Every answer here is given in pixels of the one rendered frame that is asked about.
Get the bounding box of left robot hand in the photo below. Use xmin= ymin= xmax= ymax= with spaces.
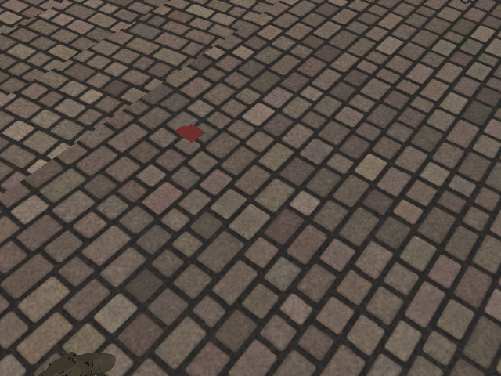
xmin=38 ymin=352 xmax=116 ymax=376

